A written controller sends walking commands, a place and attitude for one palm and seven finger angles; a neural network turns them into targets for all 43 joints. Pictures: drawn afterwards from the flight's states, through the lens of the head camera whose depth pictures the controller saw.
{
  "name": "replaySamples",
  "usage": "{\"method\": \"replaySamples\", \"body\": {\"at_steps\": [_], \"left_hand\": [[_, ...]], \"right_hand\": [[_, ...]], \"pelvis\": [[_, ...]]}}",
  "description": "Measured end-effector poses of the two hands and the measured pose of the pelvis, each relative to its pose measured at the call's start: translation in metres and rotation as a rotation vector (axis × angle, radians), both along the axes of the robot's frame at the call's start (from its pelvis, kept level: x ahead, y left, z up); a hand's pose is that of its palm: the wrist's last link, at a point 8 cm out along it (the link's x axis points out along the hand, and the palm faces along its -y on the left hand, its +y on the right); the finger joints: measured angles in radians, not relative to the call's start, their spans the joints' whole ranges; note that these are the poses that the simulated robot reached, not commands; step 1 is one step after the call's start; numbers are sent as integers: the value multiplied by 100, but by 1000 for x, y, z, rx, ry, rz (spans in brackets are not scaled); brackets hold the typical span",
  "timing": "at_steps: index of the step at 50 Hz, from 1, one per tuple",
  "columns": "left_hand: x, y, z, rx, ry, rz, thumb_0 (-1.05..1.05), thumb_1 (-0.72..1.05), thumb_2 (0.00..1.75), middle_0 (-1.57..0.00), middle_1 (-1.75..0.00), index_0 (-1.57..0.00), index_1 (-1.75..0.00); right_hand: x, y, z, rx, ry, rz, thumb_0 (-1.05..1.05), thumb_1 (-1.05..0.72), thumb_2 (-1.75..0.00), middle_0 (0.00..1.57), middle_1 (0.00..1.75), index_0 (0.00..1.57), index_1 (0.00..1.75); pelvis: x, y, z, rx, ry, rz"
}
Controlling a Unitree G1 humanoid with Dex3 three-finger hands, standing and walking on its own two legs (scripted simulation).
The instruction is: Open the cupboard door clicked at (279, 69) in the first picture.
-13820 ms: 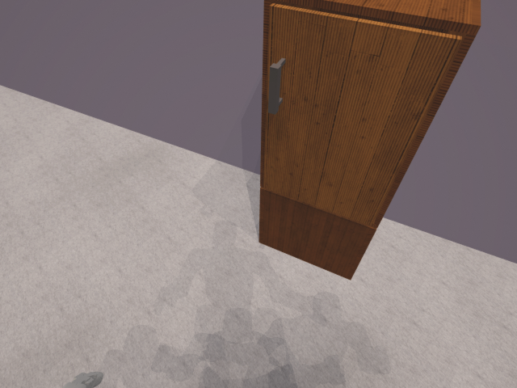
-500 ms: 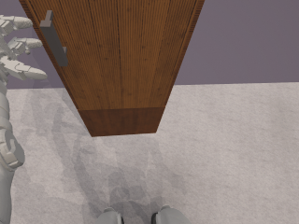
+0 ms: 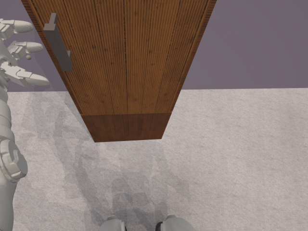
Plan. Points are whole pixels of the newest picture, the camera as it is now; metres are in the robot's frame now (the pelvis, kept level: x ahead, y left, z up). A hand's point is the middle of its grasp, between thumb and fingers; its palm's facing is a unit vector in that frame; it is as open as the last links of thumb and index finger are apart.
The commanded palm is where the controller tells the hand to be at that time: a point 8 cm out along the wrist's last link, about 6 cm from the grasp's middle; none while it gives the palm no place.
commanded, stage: move the hooked fingers beside the handle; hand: left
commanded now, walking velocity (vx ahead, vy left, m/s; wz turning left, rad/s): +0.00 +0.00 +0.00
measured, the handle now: (60, 43) +0.56 +0.19 +0.11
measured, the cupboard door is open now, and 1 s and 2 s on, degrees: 0 0 0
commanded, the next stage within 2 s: slide the fingers in behind the handle in 0.32 s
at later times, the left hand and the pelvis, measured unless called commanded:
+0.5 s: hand (29, 59) +0.50 +0.25 +0.11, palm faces +0.00 -1.00 -0.02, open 14.0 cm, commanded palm +0.48 +0.28 +0.11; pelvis -0.01 +0.00 +0.00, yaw +0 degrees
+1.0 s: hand (50, 58) +0.51 +0.21 +0.11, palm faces +0.00 -1.00 -0.01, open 14.0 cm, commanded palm +0.48 +0.25 +0.11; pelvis -0.01 +0.00 +0.00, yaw +0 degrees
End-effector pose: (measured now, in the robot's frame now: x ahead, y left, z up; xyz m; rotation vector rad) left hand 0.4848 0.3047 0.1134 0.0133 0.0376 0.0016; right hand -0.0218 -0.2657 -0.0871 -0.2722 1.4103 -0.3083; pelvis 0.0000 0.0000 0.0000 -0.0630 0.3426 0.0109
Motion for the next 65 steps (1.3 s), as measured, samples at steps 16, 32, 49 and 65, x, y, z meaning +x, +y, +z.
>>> {"method": "replaySamples", "body": {"at_steps": [16, 32, 49, 65], "left_hand": [[-4, -7, -1, -3, -4, -4, -2, -50, 30, -30, -120, -30, -120], [-12, -12, 2, -7, 0, -20, -2, -50, 30, -30, -120, -30, -120], [0, -44, -2, -3, -15, -4, -2, -50, 30, -30, -120, -30, -120], [-11, -60, -2, -10, -13, -7, -2, -50, 30, -30, -120, -30, -120]], "right_hand": [[14, -3, -4, -6, -58, 31, 1, -90, -90, 20, 30, 21, 30], [-14, 0, -4, 6, -8, 8, 1, -90, -90, 20, 30, 21, 30], [-10, 3, -8, 27, -54, -4, 1, -90, -90, 20, 30, 21, 30], [6, -1, -10, 49, -82, 18, 1, -90, -90, 20, 30, 21, 30]], "pelvis": [[-7, -1, -3, 1, -3, 5], [-12, -1, -2, 0, -17, 9], [-13, -1, -4, 7, -13, -7], [-9, -6, -1, 13, -36, 4]]}}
